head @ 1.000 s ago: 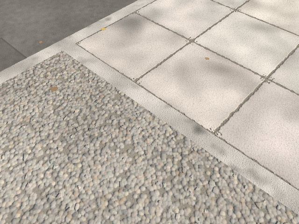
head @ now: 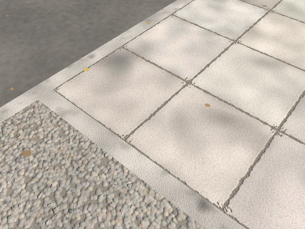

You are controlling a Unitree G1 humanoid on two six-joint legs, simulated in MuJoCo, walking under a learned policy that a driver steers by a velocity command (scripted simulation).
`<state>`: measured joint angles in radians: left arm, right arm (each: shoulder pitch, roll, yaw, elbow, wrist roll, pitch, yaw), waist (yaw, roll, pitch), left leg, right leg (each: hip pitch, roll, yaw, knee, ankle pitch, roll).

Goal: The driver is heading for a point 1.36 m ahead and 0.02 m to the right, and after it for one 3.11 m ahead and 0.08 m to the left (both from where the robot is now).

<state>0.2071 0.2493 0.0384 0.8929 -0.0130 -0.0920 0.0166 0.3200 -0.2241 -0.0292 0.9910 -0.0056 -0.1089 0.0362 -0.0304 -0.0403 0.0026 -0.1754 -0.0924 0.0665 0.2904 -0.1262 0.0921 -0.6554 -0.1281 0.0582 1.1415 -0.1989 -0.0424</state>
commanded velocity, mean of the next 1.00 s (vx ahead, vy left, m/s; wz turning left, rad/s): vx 0.37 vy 0.00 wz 0.00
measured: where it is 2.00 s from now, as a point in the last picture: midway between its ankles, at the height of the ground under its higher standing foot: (164, 181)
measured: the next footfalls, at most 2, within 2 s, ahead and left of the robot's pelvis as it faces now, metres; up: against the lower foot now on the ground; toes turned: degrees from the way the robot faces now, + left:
right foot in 0.30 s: +0.34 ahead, -0.17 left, +0.00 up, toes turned -2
left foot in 0.80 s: +0.58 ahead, +0.06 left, +0.00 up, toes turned +3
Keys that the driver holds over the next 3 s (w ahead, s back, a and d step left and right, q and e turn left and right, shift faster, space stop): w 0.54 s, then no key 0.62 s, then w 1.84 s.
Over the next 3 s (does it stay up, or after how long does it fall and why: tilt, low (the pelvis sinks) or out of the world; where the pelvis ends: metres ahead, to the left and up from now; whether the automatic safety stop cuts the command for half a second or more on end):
stays up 1.35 -0.04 -0.01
